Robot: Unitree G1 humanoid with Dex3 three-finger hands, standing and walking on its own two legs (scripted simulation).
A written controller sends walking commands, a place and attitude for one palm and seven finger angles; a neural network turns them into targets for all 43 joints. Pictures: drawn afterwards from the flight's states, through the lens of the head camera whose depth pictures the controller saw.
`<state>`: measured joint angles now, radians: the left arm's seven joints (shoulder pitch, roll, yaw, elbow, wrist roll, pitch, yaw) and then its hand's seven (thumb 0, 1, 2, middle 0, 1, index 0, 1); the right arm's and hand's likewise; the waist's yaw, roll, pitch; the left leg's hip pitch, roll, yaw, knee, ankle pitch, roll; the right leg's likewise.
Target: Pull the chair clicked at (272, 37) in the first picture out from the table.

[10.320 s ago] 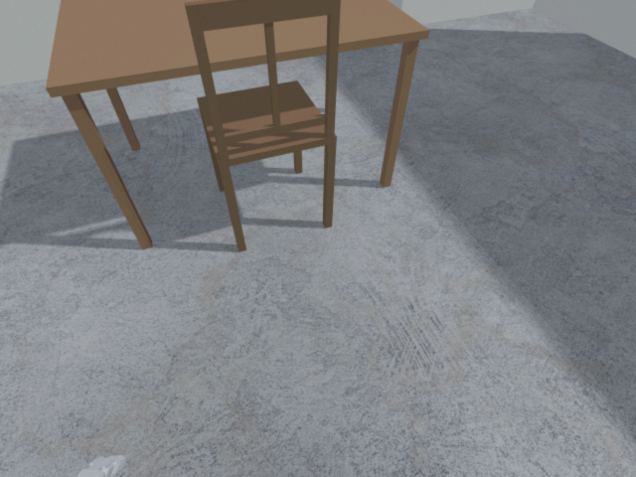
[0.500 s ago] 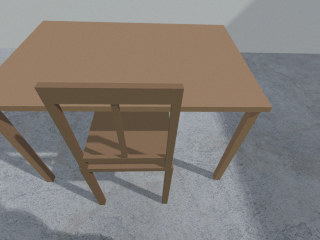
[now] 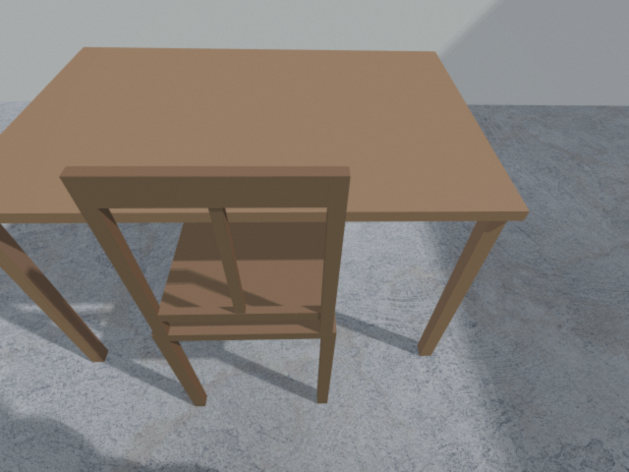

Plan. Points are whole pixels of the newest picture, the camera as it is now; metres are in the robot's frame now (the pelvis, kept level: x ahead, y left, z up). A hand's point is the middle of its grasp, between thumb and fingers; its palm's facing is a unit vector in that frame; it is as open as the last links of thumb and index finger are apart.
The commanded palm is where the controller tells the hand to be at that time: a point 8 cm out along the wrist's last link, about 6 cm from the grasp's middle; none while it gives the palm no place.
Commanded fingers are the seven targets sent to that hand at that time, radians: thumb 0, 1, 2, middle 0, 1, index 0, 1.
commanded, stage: look again from close up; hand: left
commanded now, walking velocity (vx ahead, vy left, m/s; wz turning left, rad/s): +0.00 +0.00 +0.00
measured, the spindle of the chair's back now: (230, 265) +0.46 +0.18 -0.07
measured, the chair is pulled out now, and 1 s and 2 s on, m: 0.00 0.00 0.00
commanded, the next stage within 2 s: none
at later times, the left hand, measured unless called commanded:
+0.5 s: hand out of the picture -0.03 +0.14 -0.18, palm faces +0.04 -0.98 -0.17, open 7.4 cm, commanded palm none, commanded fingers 0.00 0.90 0.90 -0.20 -0.30 -0.20 -0.30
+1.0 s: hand out of the picture -0.04 +0.13 -0.18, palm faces +0.05 -0.98 -0.17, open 7.4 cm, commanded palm none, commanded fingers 0.00 0.90 0.90 -0.20 -0.30 -0.20 -0.30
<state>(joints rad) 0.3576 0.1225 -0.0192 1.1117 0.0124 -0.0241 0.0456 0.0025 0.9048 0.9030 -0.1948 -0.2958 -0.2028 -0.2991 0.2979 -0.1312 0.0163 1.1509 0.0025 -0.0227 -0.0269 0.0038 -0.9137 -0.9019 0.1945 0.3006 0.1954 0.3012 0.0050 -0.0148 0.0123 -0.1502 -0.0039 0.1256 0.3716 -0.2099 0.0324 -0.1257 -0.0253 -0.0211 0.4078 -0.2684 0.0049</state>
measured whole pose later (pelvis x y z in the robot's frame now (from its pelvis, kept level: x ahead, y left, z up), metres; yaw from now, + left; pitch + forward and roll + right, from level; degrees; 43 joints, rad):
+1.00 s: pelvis +0.00 -0.02 +0.00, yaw +1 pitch -1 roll +1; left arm 0.37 0.12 -0.02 1.11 0.01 -0.03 0.04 0.00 0.90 0.90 -0.20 -0.30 -0.20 -0.30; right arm 0.30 -0.12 0.02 1.16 0.00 -0.02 -0.03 0.00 -0.91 -0.90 0.19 0.30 0.19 0.30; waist 0.01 -0.01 0.01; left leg -0.16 0.03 0.10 0.38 -0.20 0.00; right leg -0.12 0.00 -0.04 0.40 -0.26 -0.03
